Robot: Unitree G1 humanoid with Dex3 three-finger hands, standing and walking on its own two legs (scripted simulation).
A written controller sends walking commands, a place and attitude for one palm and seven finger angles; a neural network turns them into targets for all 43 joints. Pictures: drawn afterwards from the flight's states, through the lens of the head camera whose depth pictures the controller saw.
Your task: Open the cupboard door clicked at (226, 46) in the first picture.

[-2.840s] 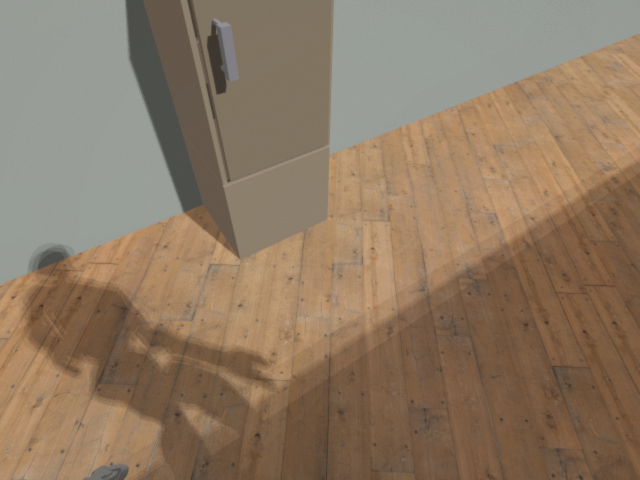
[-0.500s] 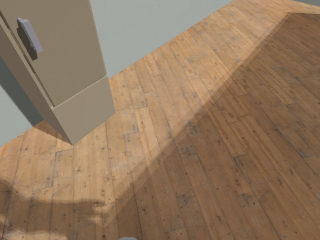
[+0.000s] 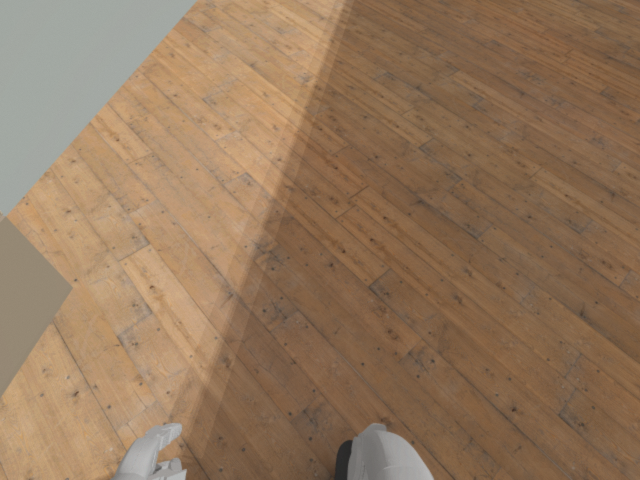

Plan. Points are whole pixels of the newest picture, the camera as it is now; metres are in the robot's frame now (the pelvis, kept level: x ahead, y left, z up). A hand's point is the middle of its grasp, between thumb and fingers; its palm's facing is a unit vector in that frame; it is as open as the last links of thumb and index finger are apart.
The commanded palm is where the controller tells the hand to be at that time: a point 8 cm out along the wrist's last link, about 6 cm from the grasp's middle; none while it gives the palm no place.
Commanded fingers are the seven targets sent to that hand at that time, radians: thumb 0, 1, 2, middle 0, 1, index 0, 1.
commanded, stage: walk to a spot facing it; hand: left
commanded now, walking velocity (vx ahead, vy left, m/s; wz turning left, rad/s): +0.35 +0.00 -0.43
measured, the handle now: out of the picture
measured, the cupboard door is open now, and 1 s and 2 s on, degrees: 0 0 0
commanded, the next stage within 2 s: turn to face it in 0.86 s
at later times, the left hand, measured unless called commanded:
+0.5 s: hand (171, 374) +0.29 +0.23 -0.18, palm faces -0.10 -0.97 -0.21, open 7.3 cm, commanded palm none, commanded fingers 0.00 0.90 0.90 -0.20 -0.30 -0.20 -0.30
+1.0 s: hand (273, 221) +0.60 +0.09 -0.17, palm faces -0.47 -0.86 -0.22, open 7.4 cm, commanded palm none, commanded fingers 0.00 0.90 0.90 -0.20 -0.30 -0.20 -0.30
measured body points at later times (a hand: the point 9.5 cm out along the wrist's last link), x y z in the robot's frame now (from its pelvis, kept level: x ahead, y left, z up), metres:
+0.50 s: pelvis +0.25 +0.03 -0.01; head +0.27 +0.05 +0.44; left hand +0.29 +0.28 -0.17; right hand +0.33 -0.23 -0.13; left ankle +0.35 +0.12 -0.73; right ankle +0.14 -0.08 -0.72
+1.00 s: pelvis +0.41 -0.03 -0.02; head +0.45 -0.06 +0.43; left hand +0.63 +0.13 -0.16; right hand +0.26 -0.22 -0.17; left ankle +0.36 +0.13 -0.70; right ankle +0.44 -0.14 -0.73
